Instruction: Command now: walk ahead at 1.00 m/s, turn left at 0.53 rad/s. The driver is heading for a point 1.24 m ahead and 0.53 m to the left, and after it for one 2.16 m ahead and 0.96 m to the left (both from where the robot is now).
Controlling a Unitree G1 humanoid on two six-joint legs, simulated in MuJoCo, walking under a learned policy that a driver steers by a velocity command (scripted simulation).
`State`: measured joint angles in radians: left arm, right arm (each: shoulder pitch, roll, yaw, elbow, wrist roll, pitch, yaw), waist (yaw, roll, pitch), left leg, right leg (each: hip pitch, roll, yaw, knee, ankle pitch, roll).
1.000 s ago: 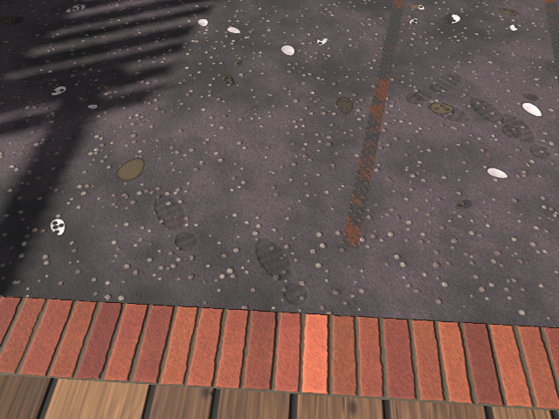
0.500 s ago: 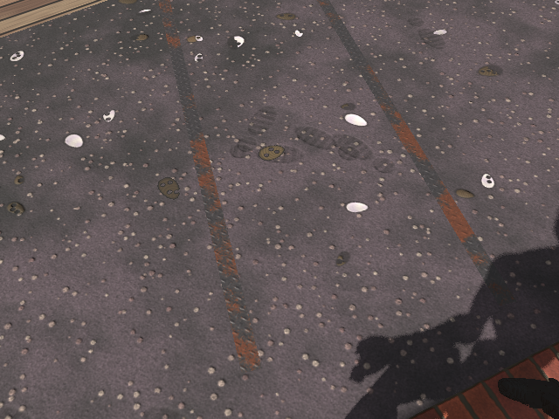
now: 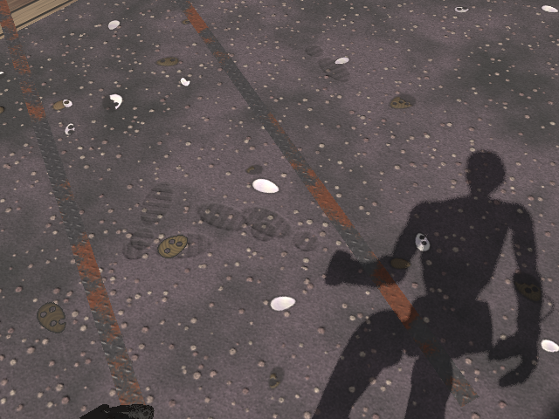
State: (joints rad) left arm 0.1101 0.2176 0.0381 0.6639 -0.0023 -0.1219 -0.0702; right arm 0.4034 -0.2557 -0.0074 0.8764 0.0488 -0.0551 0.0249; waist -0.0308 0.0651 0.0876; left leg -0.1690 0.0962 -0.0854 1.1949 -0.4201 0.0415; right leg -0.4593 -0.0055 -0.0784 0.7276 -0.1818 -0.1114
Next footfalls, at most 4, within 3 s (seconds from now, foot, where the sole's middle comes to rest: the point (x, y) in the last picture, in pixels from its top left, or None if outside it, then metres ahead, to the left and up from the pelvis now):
0.28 left None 0.38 0.10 -0.85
0.64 right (268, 292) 0.81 0.06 -0.85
1.12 left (92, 278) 0.87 0.57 -0.85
1.58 right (57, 167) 1.31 0.77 -0.85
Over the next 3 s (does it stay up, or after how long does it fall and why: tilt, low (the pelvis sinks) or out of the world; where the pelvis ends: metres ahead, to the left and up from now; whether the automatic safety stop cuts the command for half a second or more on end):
stays up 1.32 0.86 -0.09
